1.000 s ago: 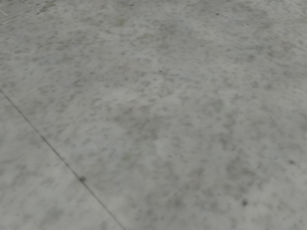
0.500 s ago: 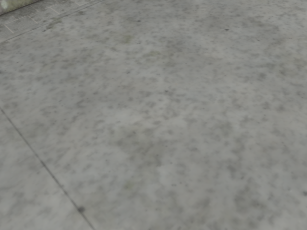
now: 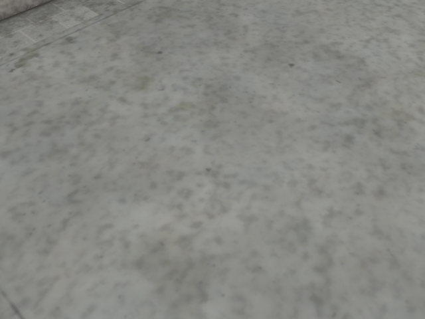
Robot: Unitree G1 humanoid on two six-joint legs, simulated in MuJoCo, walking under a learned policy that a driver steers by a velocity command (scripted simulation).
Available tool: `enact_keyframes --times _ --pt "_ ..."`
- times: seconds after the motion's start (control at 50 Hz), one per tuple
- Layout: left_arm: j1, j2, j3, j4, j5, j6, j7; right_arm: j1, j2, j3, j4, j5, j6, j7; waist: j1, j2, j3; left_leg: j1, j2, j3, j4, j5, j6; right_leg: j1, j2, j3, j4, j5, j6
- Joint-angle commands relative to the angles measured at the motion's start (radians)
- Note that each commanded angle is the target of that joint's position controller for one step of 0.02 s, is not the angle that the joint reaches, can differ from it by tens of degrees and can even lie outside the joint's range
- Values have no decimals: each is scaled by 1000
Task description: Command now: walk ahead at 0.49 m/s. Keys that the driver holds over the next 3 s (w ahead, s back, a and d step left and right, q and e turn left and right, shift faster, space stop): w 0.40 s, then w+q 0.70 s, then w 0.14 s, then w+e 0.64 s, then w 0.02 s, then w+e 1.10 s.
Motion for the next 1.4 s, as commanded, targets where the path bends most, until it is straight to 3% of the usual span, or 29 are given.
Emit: enact_keyframes --times 0.02,0.2,0.24,0.28,0.3,0.32,0.34,0.36,0.38,0.4,0.44,0.48,0.58,0.76,0.82,0.86,0.88,0.9,0.92,0.94,0.96,0.98,1.0,1.1,1.18,1.3,1.36,1.38,1.4 --pt "33 44 13 -43 12 4 7 -39 -131 -21 -54 1 -17 -20 46 80 54 -99 280 -212 -205 68 171 -29 -42 1 -140 155 27" --pt "-251 40 2 -134 -10 -16 -36 115 -170 -31 -5 26 16 -38 -48 93 83 143 325 -177 -121 58 113 0 32 -44 -577 222 18" --pt "-233 61 8 -141 -10 -25 -47 107 -181 -37 -2 27 26 -40 -25 105 71 188 350 -191 -68 101 98 50 47 -51 -619 142 -10" --pt "-75 109 35 -101 -7 -32 -47 68 -183 -36 -12 23 37 -41 69 112 -15 178 308 -150 117 369 65 279 103 -98 -660 100 -49" --pt "120 172 63 -46 -4 -34 -39 59 -148 -22 -27 11 38 -40 145 77 -144 69 246 -96 360 398 33 551 62 -49 -640 124 -93" --pt "276 290 91 -22 16 -29 -34 137 -53 9 -55 -1 22 -35 148 -137 -309 -299 109 -17 768 67 -37 953 -197 335 -662 86 -225" --pt "308 249 79 -7 12 -25 -40 173 -30 19 -40 19 -6 -28 139 -264 -397 -523 27 -128 978 -422 -51 1076 -294 687 -826 -32 -311" --pt "232 173 55 -21 6 -28 -42 92 -145 -9 -55 43 -23 -24 133 -162 -263 -617 97 -187 1065 -381 -28 968 -259 584 -839 -65 -256" --pt "137 130 41 -45 5 -26 -40 10 -164 -15 -79 50 -29 -25 108 -95 -165 -616 153 -160 1044 -284 -15 824 -219 423 -850 1 -215" --pt "60 101 30 -57 9 -24 -45 -28 -151 -17 -85 38 -24 -31 75 -21 -96 -571 193 -139 980 -204 -20 681 -173 313 -888 85 -195" --pt "14 60 19 -52 19 -29 -51 0 -114 -24 -72 31 9 -37 24 -39 -46 -465 234 -144 889 -120 -29 539 -114 169 -956 144 -162" --pt "49 75 26 -22 24 -37 -48 22 -80 -24 -64 35 34 -39 10 -34 -21 -458 229 -147 867 -77 -38 498 -101 82 -988 240 -167" --pt "95 103 35 12 33 -35 -19 -106 -81 -38 -117 30 40 -38 28 -14 24 -582 190 -206 661 137 -50 548 -99 -53 -1015 328 -143" --pt "189 134 42 61 12 1 8 -353 -42 -21 -246 25 36 14 106 4 106 -634 172 -61 366 148 -18 777 -157 -192 -956 423 -104" --pt "147 171 53 41 7 21 17 -323 -69 -35 -277 29 38 32 56 -40 53 -483 104 35 349 2 27 797 -162 -243 -806 822 -76" --pt "107 198 59 23 5 34 25 -123 -137 -74 -243 33 42 31 -61 -66 -71 -188 24 74 311 -24 78 738 -134 -272 -515 1040 -45" --pt "97 197 56 4 3 30 25 44 -212 -111 -205 31 47 14 -142 -17 -158 106 49 -28 248 21 125 553 -87 -275 -255 850 -8" --pt "172 66 18 -37 37 5 6 112 -321 -134 -192 30 52 -7 -75 241 -253 473 312 -492 234 23 269 126 73 -246 127 -20 49" --pt "161 66 6 -66 9 -45 -14 124 -303 -119 -214 20 41 -5 -64 238 -407 622 452 -928 48 -85 390 -79 190 -11 320 -399 47" --pt "33 132 26 -97 -28 -74 -24 107 -235 -103 -210 11 36 -5 -99 156 -297 557 406 -785 19 -58 314 -177 123 57 327 -317 19" --pt "-10 132 25 -115 -30 -83 -23 33 -189 -91 -222 20 31 -6 -62 93 -180 397 362 -623 16 11 266 -173 76 40 240 -216 4" --pt "-13 128 30 -104 -8 -78 -13 -51 -157 -80 -246 24 30 -4 -9 15 -110 228 315 -512 2 96 231 -106 37 28 153 -160 12" --pt "3 137 41 -104 8 -63 -6 -99 -128 -69 -264 20 31 -6 29 18 -77 110 279 -442 -23 159 213 -30 11 25 86 -127 24" --pt "-53 94 41 -159 32 -17 3 -61 -183 -81 -273 20 28 -34 47 74 -28 -80 212 -328 -72 286 204 33 22 -15 -166 24 94" --pt "-184 57 23 -191 22 -23 -9 9 -165 -73 -253 25 35 -47 -20 121 -19 -65 170 -265 -56 196 140 85 66 -32 -481 283 89" --pt "-283 102 25 -238 7 -44 -43 76 -184 -73 -213 19 37 -47 -61 141 19 150 289 -352 16 175 126 24 80 -30 -620 231 18" --pt "-181 131 37 -223 3 -47 -51 41 -202 -76 -212 13 46 -53 4 155 -19 220 294 -307 128 494 86 148 124 -74 -657 122 -47" --pt "-56 159 52 -185 7 -46 -50 22 -194 -71 -219 9 49 -53 64 134 -101 202 243 -254 271 641 64 324 146 -86 -673 162 -81" --pt "109 203 64 -155 16 -44 -49 9 -171 -57 -239 -3 48 -54 130 65 -231 65 191 -204 519 517 35 589 29 65 -649 231 -147"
